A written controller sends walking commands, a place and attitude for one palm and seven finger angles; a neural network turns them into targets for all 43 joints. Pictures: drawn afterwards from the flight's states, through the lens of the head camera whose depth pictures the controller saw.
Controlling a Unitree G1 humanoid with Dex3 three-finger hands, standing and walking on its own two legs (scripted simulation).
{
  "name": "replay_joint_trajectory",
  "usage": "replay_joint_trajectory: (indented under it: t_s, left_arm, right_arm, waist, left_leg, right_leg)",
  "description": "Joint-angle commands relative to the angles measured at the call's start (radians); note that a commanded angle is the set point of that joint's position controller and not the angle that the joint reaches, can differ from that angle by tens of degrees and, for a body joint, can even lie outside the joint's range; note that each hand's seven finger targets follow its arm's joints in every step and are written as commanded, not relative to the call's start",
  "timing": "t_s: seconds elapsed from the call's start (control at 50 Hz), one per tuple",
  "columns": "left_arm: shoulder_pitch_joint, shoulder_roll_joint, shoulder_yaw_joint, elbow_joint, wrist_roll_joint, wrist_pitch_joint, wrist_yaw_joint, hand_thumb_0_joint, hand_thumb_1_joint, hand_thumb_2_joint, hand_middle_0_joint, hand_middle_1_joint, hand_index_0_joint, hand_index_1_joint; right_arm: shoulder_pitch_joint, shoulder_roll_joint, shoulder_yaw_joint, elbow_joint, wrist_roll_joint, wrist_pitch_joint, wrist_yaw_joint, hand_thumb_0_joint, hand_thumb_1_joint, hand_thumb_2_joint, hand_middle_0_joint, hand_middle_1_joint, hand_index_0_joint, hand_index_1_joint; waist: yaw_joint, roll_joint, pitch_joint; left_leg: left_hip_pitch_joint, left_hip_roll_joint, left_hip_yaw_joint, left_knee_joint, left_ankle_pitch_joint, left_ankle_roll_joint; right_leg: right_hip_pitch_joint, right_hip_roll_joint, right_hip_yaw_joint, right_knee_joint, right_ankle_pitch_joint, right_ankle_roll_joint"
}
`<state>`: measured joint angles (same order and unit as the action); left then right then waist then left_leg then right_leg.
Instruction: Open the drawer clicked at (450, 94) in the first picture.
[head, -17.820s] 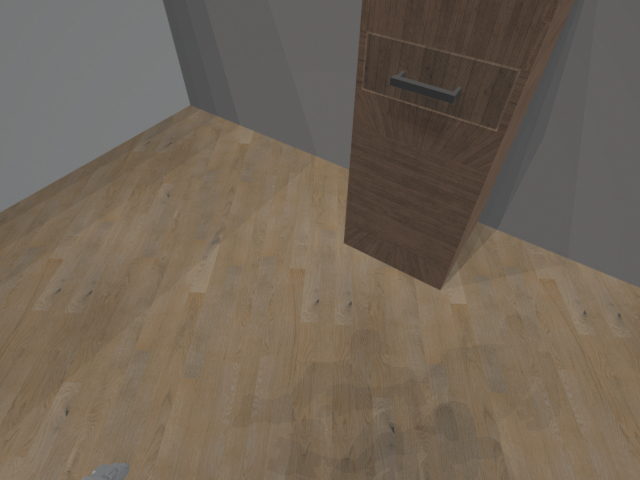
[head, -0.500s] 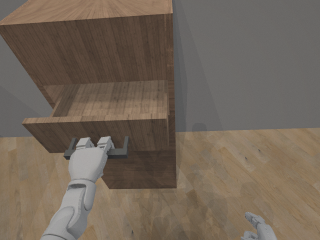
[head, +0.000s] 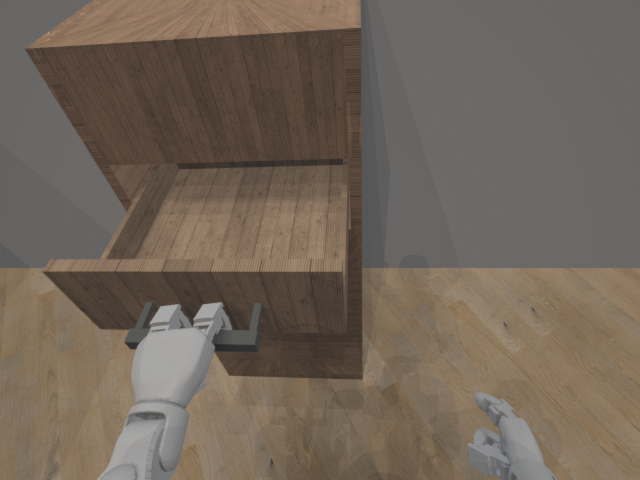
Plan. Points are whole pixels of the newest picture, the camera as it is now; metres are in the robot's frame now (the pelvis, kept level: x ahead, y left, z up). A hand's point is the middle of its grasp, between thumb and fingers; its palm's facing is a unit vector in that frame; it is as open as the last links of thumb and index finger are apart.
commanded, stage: pull the drawer open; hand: left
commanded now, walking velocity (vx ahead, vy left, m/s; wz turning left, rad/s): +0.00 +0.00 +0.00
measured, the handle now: (197, 325) +0.30 +0.20 +0.03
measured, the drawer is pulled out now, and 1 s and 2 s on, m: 0.22 0.30 0.30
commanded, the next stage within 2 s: open the thumb to release the handle in 1.08 s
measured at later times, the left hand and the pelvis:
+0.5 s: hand (184, 416) +0.19 +0.19 +0.01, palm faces +0.02 -0.15 -0.99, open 5.7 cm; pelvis +0.00 +0.00 -0.01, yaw -1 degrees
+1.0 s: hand (176, 446) +0.16 +0.19 +0.01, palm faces +0.01 -0.15 -0.99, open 5.8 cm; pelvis +0.00 -0.01 -0.02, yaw -1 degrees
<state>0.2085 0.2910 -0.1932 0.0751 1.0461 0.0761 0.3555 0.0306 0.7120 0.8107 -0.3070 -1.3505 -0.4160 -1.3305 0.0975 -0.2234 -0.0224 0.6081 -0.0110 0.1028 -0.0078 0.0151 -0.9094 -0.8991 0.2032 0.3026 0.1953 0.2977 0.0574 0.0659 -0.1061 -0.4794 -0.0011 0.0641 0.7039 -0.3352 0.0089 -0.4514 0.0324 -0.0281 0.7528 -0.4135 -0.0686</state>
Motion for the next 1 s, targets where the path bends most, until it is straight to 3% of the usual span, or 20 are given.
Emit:
replay_joint_trajectory:
  t_s: [0.0, 0.02, 0.06, 0.08, 0.14, 0.2, 0.26, 0.4, 0.44, 0.46, 0.54, 0.6, 0.72, 0.84, 0.98]
  left_arm:
    - [-0.053, 0.116, 0.093, -0.27, -0.003, -0.003, 0.046, 0.0, 0.9, 0.9, -0.4, -1.35, -0.4, -1.35]
    - [-0.033, 0.124, 0.108, -0.272, -0.003, -0.006, 0.046, 0.0, 0.9, 0.9, -0.4, -1.35, -0.4, -1.35]
    - [0.037, 0.148, 0.134, -0.294, -0.003, -0.012, 0.048, 0.0, 0.9, 0.9, -0.4, -1.35, -0.4, -1.35]
    - [0.076, 0.134, 0.127, -0.311, -0.004, -0.014, 0.048, 0.0, 0.9, 0.9, -0.4, -1.35, -0.4, -1.35]
    - [0.082, 0.135, 0.128, -0.334, 0.002, -0.018, 0.054, 0.0, 0.9, 0.9, -0.4, -1.35, -0.4, -1.35]
    - [0.151, 0.156, 0.157, -0.349, -0.001, -0.022, 0.065, 0.0, 0.9, 0.9, -0.4, -1.35, -0.4, -1.35]
    - [0.187, 0.149, 0.151, -0.389, 0.003, -0.028, 0.074, 0.0, 0.9, 0.9, -0.4, -1.35, -0.4, -1.35]
    - [0.271, 0.156, 0.164, -0.422, -0.006, -0.036, 0.087, 0.0, 0.9, 0.9, -0.4, -1.35, -0.4, -1.35]
    - [0.308, 0.149, 0.16, -0.432, -0.006, -0.038, 0.09, 0.0, 0.9, 0.9, -0.4, -1.35, -0.4, -1.35]
    - [0.301, 0.158, 0.167, -0.437, -0.006, -0.037, 0.092, 0.0, 0.9, 0.9, -0.4, -1.35, -0.4, -1.35]
    - [0.338, 0.146, 0.155, -0.457, -0.005, -0.046, 0.093, 0.0, 0.9, 0.9, -0.4, -1.35, -0.4, -1.35]
    - [0.432, 0.158, 0.174, -0.472, -0.02, -0.055, 0.094, 0.0, 0.9, 0.9, -0.4, -1.35, -0.4, -1.35]
    - [0.476, 0.156, 0.176, -0.512, -0.015, -0.071, 0.104, 0.0, 0.9, 0.9, -0.4, -1.35, -0.4, -1.35]
    - [0.612, 0.161, 0.185, -0.552, -0.025, -0.089, 0.124, 0.0, 0.9, 0.9, -0.4, -1.35, -0.4, -1.35]
    - [0.612, 0.186, 0.218, -0.549, -0.025, -0.081, 0.143, 0.0, 0.9, 0.9, -0.4, -1.35, -0.4, -1.35]
  right_arm:
    - [-0.136, -0.085, -0.026, -0.168, -0.006, -0.049, 0.006, 0.0, -0.9, -0.9, 0.2, 0.3, 0.2, 0.3]
    - [-0.133, -0.085, -0.027, -0.167, -0.008, -0.051, 0.007, 0.0, -0.9, -0.9, 0.2, 0.3, 0.2, 0.3]
    - [-0.136, -0.087, -0.024, -0.175, -0.01, -0.051, 0.01, 0.0, -0.9, -0.9, 0.2, 0.3, 0.2, 0.3]
    - [-0.136, -0.083, -0.023, -0.179, -0.01, -0.052, 0.015, 0.0, -0.9, -0.9, 0.2, 0.3, 0.2, 0.3]
    - [-0.135, -0.084, -0.023, -0.179, -0.013, -0.05, 0.018, 0.0, -0.9, -0.9, 0.2, 0.3, 0.2, 0.3]
    - [-0.138, -0.082, -0.023, -0.186, -0.013, -0.053, 0.019, 0.0, -0.9, -0.9, 0.2, 0.3, 0.2, 0.3]
    - [-0.134, -0.085, -0.024, -0.191, -0.017, -0.053, 0.028, 0.0, -0.9, -0.9, 0.2, 0.3, 0.2, 0.3]
    - [-0.135, -0.085, -0.024, -0.202, -0.019, -0.053, 0.035, 0.0, -0.9, -0.9, 0.2, 0.3, 0.2, 0.3]
    - [-0.135, -0.084, -0.022, -0.208, -0.019, -0.054, 0.039, 0.0, -0.9, -0.9, 0.2, 0.3, 0.2, 0.3]
    - [-0.134, -0.086, -0.023, -0.208, -0.021, -0.053, 0.039, 0.0, -0.9, -0.9, 0.2, 0.3, 0.2, 0.3]
    - [-0.13, -0.085, -0.023, -0.216, -0.024, -0.055, 0.046, 0.0, -0.9, -0.9, 0.2, 0.3, 0.2, 0.3]
    - [-0.124, -0.083, -0.021, -0.225, -0.022, -0.059, 0.052, 0.0, -0.9, -0.9, 0.2, 0.3, 0.2, 0.3]
    - [-0.121, -0.088, -0.021, -0.239, -0.03, -0.058, 0.064, 0.0, -0.9, -0.9, 0.2, 0.3, 0.2, 0.3]
    - [-0.112, -0.093, -0.021, -0.263, -0.032, -0.059, 0.08, 0.0, -0.9, -0.9, 0.2, 0.3, 0.2, 0.3]
    - [-0.105, -0.095, -0.018, -0.268, -0.034, -0.057, 0.08, 0.0, -0.9, -0.9, 0.2, 0.3, 0.2, 0.3]
  waist:
    - [0.018, -0.078, -0.174]
    - [0.021, -0.104, -0.172]
    - [0.033, -0.094, -0.181]
    - [0.036, -0.093, -0.183]
    - [0.027, -0.091, -0.166]
    - [0.037, -0.098, -0.167]
    - [0.035, -0.065, -0.178]
    - [0.035, -0.098, -0.15]
    - [0.041, -0.074, -0.151]
    - [0.034, -0.095, -0.153]
    - [0.036, -0.084, -0.141]
    - [0.047, -0.107, -0.151]
    - [0.044, -0.099, -0.133]
    - [0.053, -0.082, -0.143]
    - [0.048, -0.097, -0.155]
  left_leg:
    - [0.143, -0.041, -0.039, -0.044, 0.237, 0.023]
    - [0.137, -0.041, -0.039, -0.042, 0.235, 0.024]
    - [0.126, -0.045, -0.04, -0.037, 0.243, 0.021]
    - [0.124, -0.045, -0.037, -0.035, 0.245, 0.022]
    - [0.118, -0.043, -0.039, -0.027, 0.231, 0.021]
    - [0.101, -0.046, -0.038, -0.018, 0.217, 0.021]
    - [0.116, -0.043, -0.043, -0.007, 0.24, 0.018]
    - [0.086, -0.043, -0.046, 0.016, 0.208, 0.021]
    - [0.081, -0.045, -0.045, 0.018, 0.2, 0.02]
    - [0.089, -0.043, -0.05, 0.024, 0.202, 0.02]
    - [0.086, -0.042, -0.05, 0.035, 0.198, 0.021]
    - [0.071, -0.044, -0.05, 0.045, 0.206, 0.022]
    - [0.063, -0.043, -0.056, 0.064, 0.192, 0.021]
    - [0.049, -0.041, -0.056, 0.094, 0.21, 0.019]
    - [0.03, -0.046, -0.056, 0.115, 0.192, 0.02]
  right_leg:
    - [0.056, -0.011, 0.074, -0.127, 0.396, 0.03]
    - [0.059, -0.01, 0.075, -0.127, 0.398, 0.031]
    - [0.08, -0.012, 0.091, -0.121, 0.436, 0.028]
    - [0.081, -0.014, 0.09, -0.115, 0.444, 0.029]
    - [0.054, -0.01, 0.09, -0.113, 0.415, 0.029]
    - [0.065, -0.014, 0.103, -0.109, 0.433, 0.03]
    - [0.043, -0.007, 0.1, -0.093, 0.429, 0.021]
    - [0.009, -0.009, 0.108, -0.083, 0.407, 0.025]
    - [0.004, -0.009, 0.102, -0.078, 0.382, 0.024]
    - [-0.008, -0.007, 0.111, -0.08, 0.373, 0.021]
    - [-0.033, -0.007, 0.11, -0.072, 0.358, 0.021]
    - [-0.008, -0.012, 0.12, -0.067, 0.404, 0.024]
    - [-0.059, -0.01, 0.128, -0.057, 0.357, 0.019]
    - [-0.073, -0.014, 0.138, -0.037, 0.385, 0.018]
    - [-0.085, -0.021, 0.165, -0.031, 0.402, 0.02]
